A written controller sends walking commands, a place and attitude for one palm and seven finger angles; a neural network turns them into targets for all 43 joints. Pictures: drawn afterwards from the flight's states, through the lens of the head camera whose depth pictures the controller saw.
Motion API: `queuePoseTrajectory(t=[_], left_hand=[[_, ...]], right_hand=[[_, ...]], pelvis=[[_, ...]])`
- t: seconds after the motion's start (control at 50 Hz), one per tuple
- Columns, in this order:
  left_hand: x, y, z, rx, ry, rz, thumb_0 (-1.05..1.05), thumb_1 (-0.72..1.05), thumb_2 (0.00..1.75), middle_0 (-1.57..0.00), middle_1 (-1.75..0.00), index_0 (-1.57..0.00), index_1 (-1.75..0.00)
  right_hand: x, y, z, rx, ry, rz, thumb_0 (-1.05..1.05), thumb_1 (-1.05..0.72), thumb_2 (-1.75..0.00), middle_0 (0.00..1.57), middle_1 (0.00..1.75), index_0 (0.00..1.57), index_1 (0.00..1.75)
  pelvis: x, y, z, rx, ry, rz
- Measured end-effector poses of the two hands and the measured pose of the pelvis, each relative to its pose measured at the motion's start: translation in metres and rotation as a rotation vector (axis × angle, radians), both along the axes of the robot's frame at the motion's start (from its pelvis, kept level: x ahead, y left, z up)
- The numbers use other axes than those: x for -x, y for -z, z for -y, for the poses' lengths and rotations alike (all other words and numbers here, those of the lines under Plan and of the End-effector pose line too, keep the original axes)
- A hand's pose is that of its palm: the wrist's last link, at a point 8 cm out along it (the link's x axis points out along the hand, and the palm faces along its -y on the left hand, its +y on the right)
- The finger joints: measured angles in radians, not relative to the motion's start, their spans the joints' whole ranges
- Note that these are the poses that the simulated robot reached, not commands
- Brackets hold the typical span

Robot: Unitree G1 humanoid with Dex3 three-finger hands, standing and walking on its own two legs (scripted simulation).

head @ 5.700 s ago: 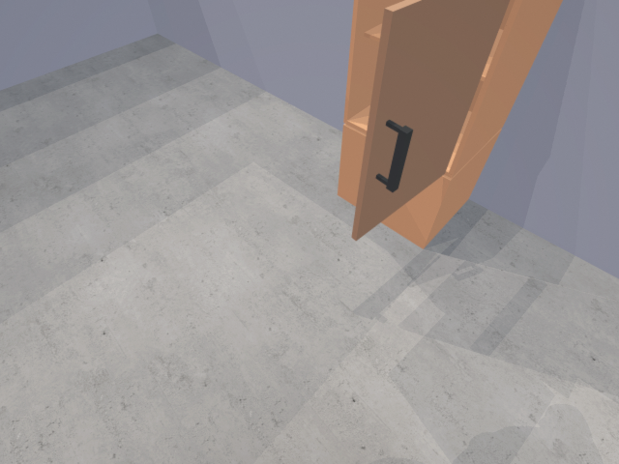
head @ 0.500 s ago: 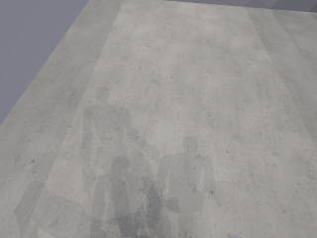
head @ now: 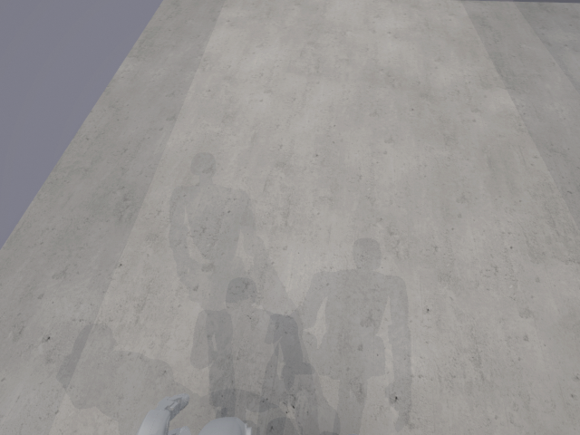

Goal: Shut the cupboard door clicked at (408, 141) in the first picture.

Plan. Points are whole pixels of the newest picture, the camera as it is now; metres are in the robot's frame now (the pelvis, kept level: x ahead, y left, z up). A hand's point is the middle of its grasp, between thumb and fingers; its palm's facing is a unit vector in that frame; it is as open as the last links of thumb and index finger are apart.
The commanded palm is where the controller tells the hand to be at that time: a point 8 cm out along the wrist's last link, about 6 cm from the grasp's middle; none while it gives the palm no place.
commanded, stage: walk to a spot facing it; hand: left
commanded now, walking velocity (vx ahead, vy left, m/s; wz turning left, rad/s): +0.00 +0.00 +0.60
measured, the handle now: out of the picture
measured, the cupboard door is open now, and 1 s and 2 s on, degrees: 84 84 84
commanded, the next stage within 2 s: none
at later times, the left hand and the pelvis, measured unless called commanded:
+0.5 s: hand out of the picture +0.05 +0.28 -0.18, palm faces +0.30 -0.92 -0.23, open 7.4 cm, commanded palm none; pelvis +0.04 +0.05 +0.00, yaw +17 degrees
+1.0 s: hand out of the picture +0.07 +0.18 -0.14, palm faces +0.52 -0.81 -0.27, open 7.4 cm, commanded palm none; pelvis +0.09 -0.03 +0.01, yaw +36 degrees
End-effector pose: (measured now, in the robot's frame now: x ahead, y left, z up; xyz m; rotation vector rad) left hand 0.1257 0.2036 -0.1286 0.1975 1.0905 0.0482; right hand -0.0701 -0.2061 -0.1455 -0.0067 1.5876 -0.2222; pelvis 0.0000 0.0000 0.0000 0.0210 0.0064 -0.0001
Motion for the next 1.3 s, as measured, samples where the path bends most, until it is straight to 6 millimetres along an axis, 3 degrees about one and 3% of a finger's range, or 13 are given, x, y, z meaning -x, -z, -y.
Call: queuePoseTrajectory(t=[0.08, 0.16, 0.26, 0.32, 0.38, 0.46, 0.6, 0.74, 0.86, 0.98, 1.1, 1.2, 1.3], left_hand=[[0.011, -0.005, -0.019, -0.018, -0.106, 0.005, -0.03, 0.94, 0.9, -0.21, -0.3, -0.2, -0.3], [0.027, 0.001, -0.042, -0.023, -0.176, -0.018, -0.02, 0.94, 0.9, -0.21, -0.3, -0.2, -0.3], [0.056, 0.024, -0.075, -0.003, -0.275, -0.068, -0.01, 0.92, 0.9, -0.21, -0.3, -0.2, -0.3], [0.076, 0.042, -0.097, 0.005, -0.328, -0.123, 0.0, 0.92, 0.9, -0.21, -0.3, -0.2, -0.3], [0.09, 0.039, -0.111, -0.009, -0.361, -0.178, 0.01, 0.92, 0.9, -0.2, -0.3, -0.2, -0.3], [0.095, 0.022, -0.122, -0.021, -0.395, -0.19, 0.01, 0.91, 0.9, -0.2, -0.3, -0.19, -0.3], [0.092, 0.003, -0.122, -0.051, -0.451, -0.164, 0.01, 0.91, 0.9, -0.2, -0.3, -0.19, -0.3], [0.07, -0.006, -0.097, -0.074, -0.49, -0.112, 0.01, 0.91, 0.9, -0.2, -0.3, -0.19, -0.3], [0.062, -0.014, -0.057, -0.108, -0.529, -0.057, 0.01, 0.91, 0.9, -0.2, -0.3, -0.2, -0.3], [0.082, -0.024, -0.017, -0.077, -0.629, -0.085, 0.01, 0.91, 0.9, -0.21, -0.3, -0.2, -0.3], [0.116, -0.023, 0.002, -0.069, -0.758, -0.099, 0.0, 0.93, 0.9, -0.21, -0.3, -0.2, -0.3], [0.162, -0.015, 0.02, -0.042, -0.856, -0.167, 0.0, 0.92, 0.9, -0.21, -0.3, -0.2, -0.3], [0.214, 0.001, 0.035, 0.009, -0.953, -0.253, 0.01, 0.91, 0.9, -0.21, -0.3, -0.2, -0.3]], right_hand=[[-0.086, -0.004, 0.023, 0.048, -0.108, 0.163, 0.01, -0.91, -0.9, 0.2, 0.29, 0.2, 0.3], [-0.162, -0.015, 0.031, 0.1, -0.214, 0.296, 0.01, -0.91, -0.9, 0.2, 0.29, 0.19, 0.3], [-0.238, -0.029, 0.015, 0.158, -0.359, 0.405, 0.0, -0.91, -0.9, 0.19, 0.29, 0.19, 0.3], [-0.268, -0.031, -0.002, 0.181, -0.432, 0.461, 0.0, -0.91, -0.9, 0.19, 0.29, 0.19, 0.3], [-0.277, -0.037, -0.017, 0.183, -0.477, 0.459, 0.0, -0.91, -0.9, 0.2, 0.29, 0.2, 0.3], [-0.274, -0.039, -0.031, 0.16, -0.508, 0.411, 0.0, -0.91, -0.9, 0.2, 0.29, 0.2, 0.3], [-0.261, -0.03, -0.04, 0.088, -0.535, 0.32, 0.0, -0.9, -0.9, 0.2, 0.29, 0.2, 0.3], [-0.264, -0.01, -0.018, 0.04, -0.564, 0.249, 0.01, -0.9, -0.89, 0.2, 0.3, 0.2, 0.3], [-0.297, 0.013, 0.012, 0.015, -0.599, 0.235, 0.01, -0.9, -0.9, 0.2, 0.29, 0.2, 0.3], [-0.341, 0.002, 0.019, 0.004, -0.684, 0.256, 0.01, -0.91, -0.9, 0.2, 0.29, 0.2, 0.3], [-0.381, -0.007, 0.001, 0.004, -0.806, 0.277, 0.01, -0.91, -0.9, 0.2, 0.29, 0.2, 0.3], [-0.411, -0.011, -0.04, -0.011, -0.917, 0.334, 0.01, -0.91, -0.9, 0.2, 0.29, 0.19, 0.3], [-0.429, -0.018, -0.102, -0.048, -1.037, 0.416, 0.01, -0.91, -0.9, 0.19, 0.29, 0.19, 0.3]], pelvis=[[-0.009, -0.003, -0.001, 0.007, -0.064, -0.004], [-0.017, -0.001, -0.009, 0.02, -0.123, -0.005], [-0.027, 0.01, -0.028, 0.04, -0.193, -0.01], [-0.032, 0.02, -0.042, 0.039, -0.232, -0.02], [-0.035, 0.015, -0.048, 0.051, -0.248, -0.026], [-0.04, 0.001, -0.053, 0.061, -0.281, -0.034], [-0.051, -0.007, -0.048, 0.054, -0.343, -0.037], [-0.061, -0.003, -0.021, 0.032, -0.423, -0.043], [-0.073, 0.006, 0.01, 0.012, -0.504, -0.041], [-0.086, -0.007, 0.025, -0.023, -0.605, -0.03], [-0.093, -0.009, 0.032, -0.032, -0.697, -0.028], [-0.09, -0.006, 0.028, -0.02, -0.764, -0.022], [-0.082, 0.0, 0.016, -0.003, -0.828, -0.018]])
